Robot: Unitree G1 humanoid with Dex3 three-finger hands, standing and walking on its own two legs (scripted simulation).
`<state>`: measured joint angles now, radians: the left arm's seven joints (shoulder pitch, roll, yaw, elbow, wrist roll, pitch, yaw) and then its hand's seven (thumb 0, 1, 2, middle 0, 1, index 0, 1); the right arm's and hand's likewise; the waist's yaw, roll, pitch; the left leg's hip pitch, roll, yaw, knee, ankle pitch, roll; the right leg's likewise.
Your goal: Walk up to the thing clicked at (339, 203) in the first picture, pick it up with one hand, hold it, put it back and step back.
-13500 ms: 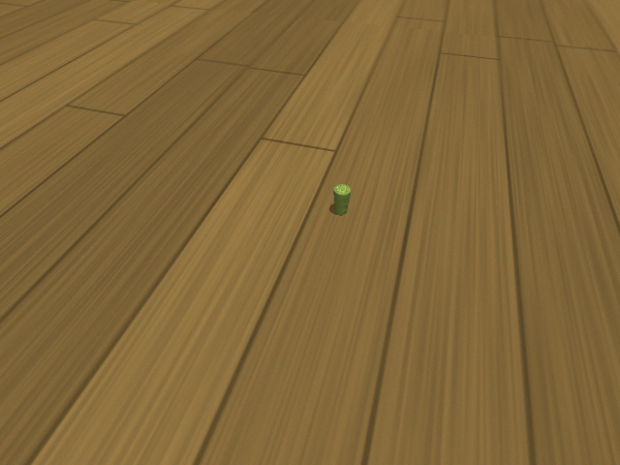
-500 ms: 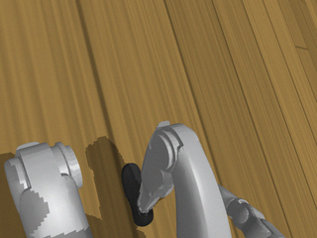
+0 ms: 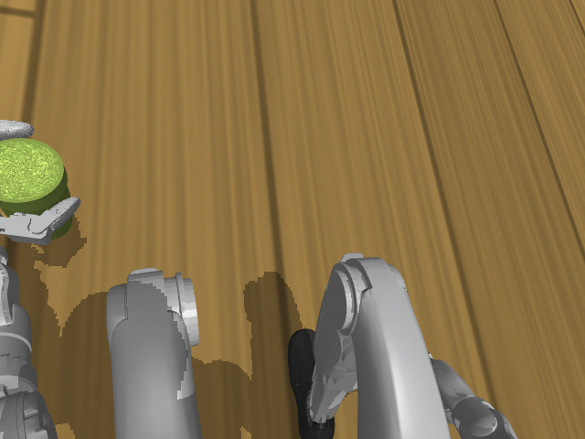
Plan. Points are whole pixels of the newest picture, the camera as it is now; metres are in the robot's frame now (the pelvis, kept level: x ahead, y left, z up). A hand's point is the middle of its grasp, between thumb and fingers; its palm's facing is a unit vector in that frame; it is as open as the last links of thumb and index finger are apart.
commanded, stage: settle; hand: left
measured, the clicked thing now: (36, 198) +0.41 +0.31 -0.09
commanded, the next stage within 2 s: lift in 1.02 s
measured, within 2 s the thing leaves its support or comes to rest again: neither
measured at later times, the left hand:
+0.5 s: hand (22, 156) +0.42 +0.29 +0.00, palm faces +0.30 -0.95 -0.04, open 10.7 cm
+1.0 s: hand (19, 139) +0.42 +0.29 +0.03, palm faces +0.32 -0.95 -0.04, open 10.7 cm
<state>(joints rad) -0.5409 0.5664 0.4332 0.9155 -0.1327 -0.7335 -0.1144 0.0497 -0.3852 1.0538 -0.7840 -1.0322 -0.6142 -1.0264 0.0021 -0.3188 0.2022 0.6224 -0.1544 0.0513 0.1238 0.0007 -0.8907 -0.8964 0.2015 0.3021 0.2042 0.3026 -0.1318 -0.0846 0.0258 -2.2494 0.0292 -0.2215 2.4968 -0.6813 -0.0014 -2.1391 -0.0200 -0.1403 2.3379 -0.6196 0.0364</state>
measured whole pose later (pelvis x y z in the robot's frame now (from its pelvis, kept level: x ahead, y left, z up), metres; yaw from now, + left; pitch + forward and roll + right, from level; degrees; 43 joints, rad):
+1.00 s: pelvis +0.01 -0.01 +0.06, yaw +6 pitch +32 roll -5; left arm -0.60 0.41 0.46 0.90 -0.12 -0.62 -0.18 0.04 -0.41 1.08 -0.79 -1.04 -0.62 -1.03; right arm 0.09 -0.28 0.04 0.68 -0.08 0.03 0.05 0.00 -0.90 -0.90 0.20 0.30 0.20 0.30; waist -0.10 -0.01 -0.12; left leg -2.15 0.03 -0.10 2.28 -0.69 -0.02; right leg -2.10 -0.05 -0.05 2.22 -0.66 0.01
